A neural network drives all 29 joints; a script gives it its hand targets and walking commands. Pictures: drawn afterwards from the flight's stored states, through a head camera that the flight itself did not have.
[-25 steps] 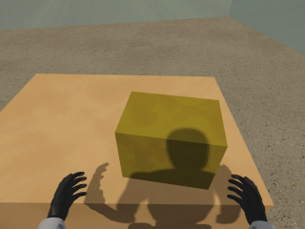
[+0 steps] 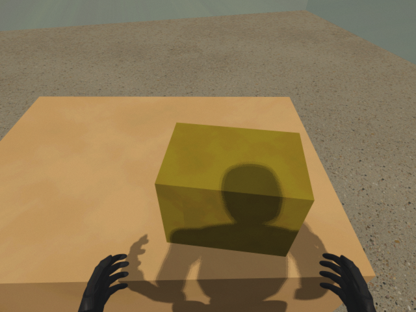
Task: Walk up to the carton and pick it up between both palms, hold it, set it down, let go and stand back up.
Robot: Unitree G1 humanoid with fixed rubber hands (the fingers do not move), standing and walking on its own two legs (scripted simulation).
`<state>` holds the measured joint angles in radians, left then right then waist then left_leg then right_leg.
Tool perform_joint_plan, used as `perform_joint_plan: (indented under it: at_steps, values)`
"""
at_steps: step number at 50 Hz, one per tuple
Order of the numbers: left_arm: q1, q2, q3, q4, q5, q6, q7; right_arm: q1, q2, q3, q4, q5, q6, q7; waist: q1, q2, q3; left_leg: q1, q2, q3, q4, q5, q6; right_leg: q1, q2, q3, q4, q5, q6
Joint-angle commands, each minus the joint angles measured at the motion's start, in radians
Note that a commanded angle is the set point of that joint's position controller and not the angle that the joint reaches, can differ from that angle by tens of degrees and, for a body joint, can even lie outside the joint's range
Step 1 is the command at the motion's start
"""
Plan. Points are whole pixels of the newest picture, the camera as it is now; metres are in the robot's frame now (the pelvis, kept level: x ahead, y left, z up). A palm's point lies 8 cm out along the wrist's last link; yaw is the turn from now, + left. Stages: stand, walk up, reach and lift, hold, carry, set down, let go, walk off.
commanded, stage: set down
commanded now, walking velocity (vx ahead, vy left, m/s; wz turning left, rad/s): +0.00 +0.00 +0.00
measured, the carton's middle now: (230, 189) +0.42 -0.01 -0.02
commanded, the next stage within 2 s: let go in 1.60 s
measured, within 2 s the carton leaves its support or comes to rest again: neither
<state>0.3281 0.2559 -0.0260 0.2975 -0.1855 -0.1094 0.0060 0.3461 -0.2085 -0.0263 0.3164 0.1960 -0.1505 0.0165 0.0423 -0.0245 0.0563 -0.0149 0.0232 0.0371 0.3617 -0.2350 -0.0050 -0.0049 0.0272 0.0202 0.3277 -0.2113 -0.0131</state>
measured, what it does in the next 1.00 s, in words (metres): stands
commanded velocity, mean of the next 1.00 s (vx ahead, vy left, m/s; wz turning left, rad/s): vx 0.00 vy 0.00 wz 0.00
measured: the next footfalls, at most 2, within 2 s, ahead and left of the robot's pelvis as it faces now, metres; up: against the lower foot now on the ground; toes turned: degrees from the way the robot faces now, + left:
none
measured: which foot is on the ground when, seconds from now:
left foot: down 0.00-1.00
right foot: down 0.00-1.00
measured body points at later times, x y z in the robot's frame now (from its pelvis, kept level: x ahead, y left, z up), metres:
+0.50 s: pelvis +0.00 -0.01 +0.00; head -0.03 +0.00 +0.45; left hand +0.16 +0.23 -0.05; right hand +0.17 -0.23 -0.05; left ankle -0.02 +0.12 -0.75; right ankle -0.01 -0.11 -0.75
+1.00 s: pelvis -0.01 -0.01 +0.00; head -0.02 +0.00 +0.45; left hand +0.15 +0.23 -0.08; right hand +0.17 -0.22 -0.08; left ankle -0.02 +0.12 -0.75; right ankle -0.01 -0.11 -0.75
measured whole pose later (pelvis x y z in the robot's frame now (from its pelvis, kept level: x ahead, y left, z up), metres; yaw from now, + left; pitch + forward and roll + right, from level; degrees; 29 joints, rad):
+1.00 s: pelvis -0.01 -0.01 +0.00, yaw +1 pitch -7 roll +0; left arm 0.20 0.21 0.02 0.49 -0.03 0.11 0.00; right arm 0.21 -0.14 -0.02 0.63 0.00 -0.12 0.01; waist 0.03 -0.03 0.08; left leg -0.04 0.02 0.02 0.38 -0.23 -0.02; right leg -0.04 0.03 -0.01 0.38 -0.23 -0.03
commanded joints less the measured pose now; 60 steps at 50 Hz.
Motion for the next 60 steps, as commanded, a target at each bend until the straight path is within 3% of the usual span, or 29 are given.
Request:
perform_joint_plan:
  at_steps: [1,4,9,12,14,15,18,28,31,39,49,57,60]
  values:
    - [-0.034,0.107,0.046,-0.14,0.028,-0.002,-0.006,-0.023,-0.105,-0.034,-0.097,-0.013,-0.032,-0.011,0.001,0.064,0.0,0.052,-0.027,-0.006,-0.032,0.346,-0.057,-0.118,-0.008,0.019,-0.102,0.177,-0.031]
    - [-0.018,0.102,0.048,-0.133,0.052,0.011,-0.003,-0.013,-0.107,-0.042,-0.057,-0.03,-0.037,-0.014,-0.001,0.094,-0.011,0.057,-0.027,-0.002,-0.027,0.376,-0.065,-0.102,-0.005,0.012,-0.094,0.204,-0.031]
    - [-0.02,0.093,0.043,-0.13,0.066,0.029,0.002,-0.034,-0.111,-0.049,-0.043,-0.054,-0.051,-0.011,-0.008,0.081,-0.015,0.051,-0.021,-0.002,-0.027,0.389,-0.066,-0.105,0.005,0.0,-0.089,0.217,-0.032]
    - [-0.034,0.095,0.042,-0.13,0.066,0.039,0.002,-0.045,-0.099,-0.045,-0.047,-0.065,-0.05,-0.01,-0.012,0.059,-0.004,0.039,-0.02,-0.002,-0.032,0.347,-0.057,-0.109,0.003,-0.004,-0.094,0.192,-0.03]
    - [-0.061,0.086,0.046,-0.038,0.074,0.059,-0.009,-0.078,-0.09,-0.031,-0.001,-0.087,-0.038,-0.012,-0.013,0.027,0.03,0.028,-0.024,0.006,-0.039,0.292,-0.049,-0.137,-0.004,0.0,-0.104,0.146,-0.024]
    - [-0.071,0.091,0.042,-0.079,0.064,0.055,-0.006,-0.078,-0.086,-0.037,-0.024,-0.087,-0.038,-0.012,-0.016,0.03,0.008,0.026,-0.019,0.004,-0.041,0.291,-0.047,-0.125,-0.004,-0.002,-0.099,0.15,-0.027]
    - [-0.087,0.077,0.051,-0.036,0.081,0.081,-0.009,-0.092,-0.086,-0.027,0.013,-0.108,-0.021,-0.01,-0.008,0.018,0.03,0.024,-0.02,0.011,-0.052,0.25,-0.042,-0.134,-0.009,-0.006,-0.106,0.112,-0.025]
    - [-0.132,0.07,0.063,-0.001,0.128,0.128,-0.009,-0.13,-0.065,-0.028,0.087,-0.156,-0.013,-0.014,-0.02,0.024,0.002,0.009,-0.026,0.025,-0.052,0.215,-0.034,-0.101,-0.017,-0.016,-0.091,0.127,-0.01]
    - [-0.167,0.067,0.068,-0.001,0.142,0.143,0.0,-0.162,-0.063,-0.028,0.101,-0.164,-0.012,-0.011,-0.01,0.046,0.007,-0.003,-0.027,0.028,-0.054,0.194,-0.035,-0.113,-0.019,-0.02,-0.089,0.099,-0.013]
    - [-0.199,0.068,0.068,0.037,0.146,0.175,0.003,-0.183,-0.036,-0.018,0.13,-0.177,-0.001,-0.009,-0.013,0.038,0.003,-0.037,-0.033,0.039,-0.051,0.132,-0.027,-0.113,-0.031,-0.022,-0.079,0.049,-0.008]
    - [-0.216,0.041,0.068,0.081,0.162,0.208,-0.002,-0.207,-0.044,-0.045,0.253,-0.207,-0.013,-0.008,-0.024,0.062,-0.01,-0.003,-0.023,0.037,-0.026,0.187,-0.041,-0.143,-0.014,-0.037,-0.055,0.07,-0.015]
    - [-0.21,0.037,0.071,0.087,0.162,0.199,0.009,-0.23,-0.062,-0.044,0.271,-0.203,-0.054,0.002,-0.019,0.033,-0.043,0.003,-0.022,0.033,-0.006,0.292,-0.043,-0.126,0.002,-0.041,-0.028,0.156,-0.01]
    - [-0.198,0.028,0.069,0.123,0.181,0.205,0.008,-0.226,-0.077,-0.043,0.338,-0.21,-0.06,0.007,-0.028,0.036,-0.03,0.013,-0.022,0.033,-0.002,0.299,-0.043,-0.138,0.004,-0.043,-0.028,0.167,-0.01]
